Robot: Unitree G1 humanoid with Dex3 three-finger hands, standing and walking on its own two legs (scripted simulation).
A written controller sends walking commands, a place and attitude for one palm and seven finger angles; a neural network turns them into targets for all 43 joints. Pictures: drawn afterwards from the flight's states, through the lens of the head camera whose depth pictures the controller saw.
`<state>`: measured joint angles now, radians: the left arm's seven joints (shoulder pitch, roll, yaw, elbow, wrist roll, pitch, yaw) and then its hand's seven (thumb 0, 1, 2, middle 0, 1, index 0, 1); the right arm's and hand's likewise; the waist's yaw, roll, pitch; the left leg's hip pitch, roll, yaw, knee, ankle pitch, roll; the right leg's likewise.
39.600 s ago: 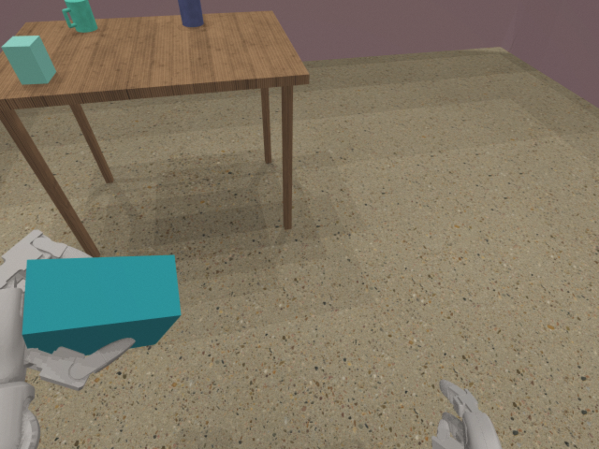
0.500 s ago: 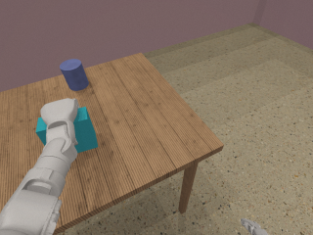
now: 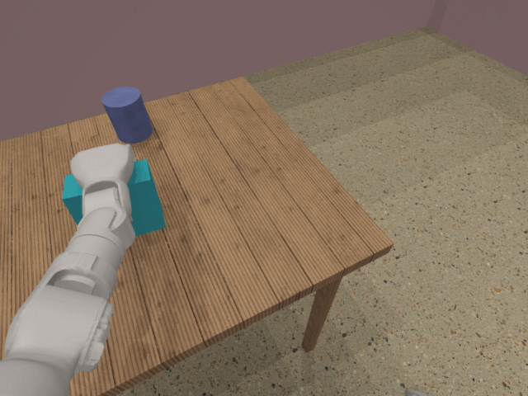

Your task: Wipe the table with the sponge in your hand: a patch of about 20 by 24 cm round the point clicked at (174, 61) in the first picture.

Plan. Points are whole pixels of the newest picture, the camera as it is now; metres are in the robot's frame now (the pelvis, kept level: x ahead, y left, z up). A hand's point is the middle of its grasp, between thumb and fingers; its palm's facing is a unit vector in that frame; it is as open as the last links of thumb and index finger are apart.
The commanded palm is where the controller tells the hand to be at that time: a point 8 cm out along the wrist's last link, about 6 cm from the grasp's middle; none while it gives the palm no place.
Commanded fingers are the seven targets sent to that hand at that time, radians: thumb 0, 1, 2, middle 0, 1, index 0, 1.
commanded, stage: slide back across to the first lane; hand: left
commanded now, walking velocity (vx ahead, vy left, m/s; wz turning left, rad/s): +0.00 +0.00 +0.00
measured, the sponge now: (122, 211) +0.41 +0.28 +0.02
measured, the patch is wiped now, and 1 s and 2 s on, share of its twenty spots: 1.00 1.00 1.00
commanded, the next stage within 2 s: wipe back along the first lane in 0.60 s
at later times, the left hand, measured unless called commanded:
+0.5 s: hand (81, 194) +0.40 +0.33 +0.08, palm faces -0.09 -0.03 -1.00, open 10.3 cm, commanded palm +0.37 +0.32 +0.12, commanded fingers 0.00 0.10 1.30 -1.20 -1.60 -1.20 -1.60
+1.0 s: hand (64, 218) +0.36 +0.34 +0.07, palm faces -0.04 -0.02 -1.00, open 10.4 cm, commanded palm +0.33 +0.32 +0.11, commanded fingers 0.00 0.10 1.30 -1.20 -1.60 -1.20 -1.60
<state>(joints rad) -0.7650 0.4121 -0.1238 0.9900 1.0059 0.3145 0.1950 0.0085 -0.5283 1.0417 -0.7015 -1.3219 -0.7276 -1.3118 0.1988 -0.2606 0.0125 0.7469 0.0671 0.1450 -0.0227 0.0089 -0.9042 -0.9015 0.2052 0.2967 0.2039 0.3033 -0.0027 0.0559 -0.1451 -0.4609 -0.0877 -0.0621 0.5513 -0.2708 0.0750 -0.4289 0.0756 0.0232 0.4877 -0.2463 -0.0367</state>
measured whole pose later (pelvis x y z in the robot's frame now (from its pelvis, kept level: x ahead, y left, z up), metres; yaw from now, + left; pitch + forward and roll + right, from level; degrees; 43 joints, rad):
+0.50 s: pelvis +0.01 +0.00 +0.01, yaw +0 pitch +9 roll -2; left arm -0.63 0.54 -0.01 0.87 1.01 0.21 0.10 0.01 -0.52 1.04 -0.69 -1.34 -0.71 -1.33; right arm 0.21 -0.29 0.01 0.71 0.07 0.14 -0.04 0.01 -0.90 -0.90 0.21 0.30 0.20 0.30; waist 0.00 0.05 -0.12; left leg -0.37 -0.08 -0.06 0.49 -0.27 0.08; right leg -0.33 0.08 0.03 0.41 -0.23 -0.04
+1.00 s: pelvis +0.01 +0.01 +0.01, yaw +1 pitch +7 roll -2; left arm -0.42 0.51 -0.04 0.60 0.98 0.24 0.11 0.00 -0.51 1.04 -0.66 -1.36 -0.69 -1.35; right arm 0.15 -0.28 0.00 0.69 0.07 0.16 -0.02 0.01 -0.90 -0.90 0.20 0.30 0.20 0.30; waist 0.05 0.07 -0.11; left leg -0.34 -0.10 -0.08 0.50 -0.27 0.09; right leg -0.30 0.06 0.01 0.41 -0.24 -0.03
